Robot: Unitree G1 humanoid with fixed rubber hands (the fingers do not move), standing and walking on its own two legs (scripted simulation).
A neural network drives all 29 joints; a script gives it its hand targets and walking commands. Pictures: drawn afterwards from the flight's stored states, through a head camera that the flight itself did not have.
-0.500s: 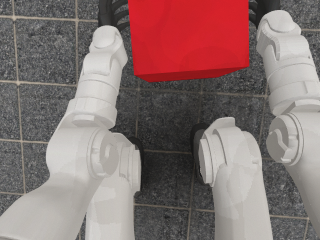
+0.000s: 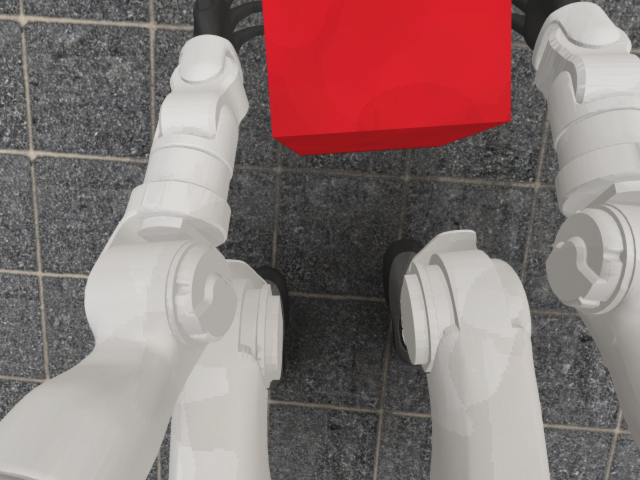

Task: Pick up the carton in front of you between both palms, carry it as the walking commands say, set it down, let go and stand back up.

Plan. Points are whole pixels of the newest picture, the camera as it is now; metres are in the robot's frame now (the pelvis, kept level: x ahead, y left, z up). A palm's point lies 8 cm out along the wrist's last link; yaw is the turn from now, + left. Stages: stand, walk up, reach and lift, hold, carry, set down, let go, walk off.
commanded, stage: set down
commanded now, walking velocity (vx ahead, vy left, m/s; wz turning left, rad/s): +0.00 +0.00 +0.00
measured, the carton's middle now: (373, 55) +0.52 -0.11 -0.24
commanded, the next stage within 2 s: let go in 1.40 s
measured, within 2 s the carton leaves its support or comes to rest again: neither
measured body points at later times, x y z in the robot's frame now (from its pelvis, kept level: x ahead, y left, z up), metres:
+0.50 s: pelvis +0.01 -0.01 +0.01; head +0.36 -0.07 +0.27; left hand +0.56 +0.07 -0.15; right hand +0.52 -0.31 -0.15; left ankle +0.12 +0.12 -0.34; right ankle +0.13 -0.12 -0.34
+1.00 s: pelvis +0.02 -0.01 +0.13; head +0.34 -0.07 +0.44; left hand +0.55 +0.07 +0.01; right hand +0.52 -0.32 +0.01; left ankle +0.12 +0.12 -0.34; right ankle +0.13 -0.12 -0.34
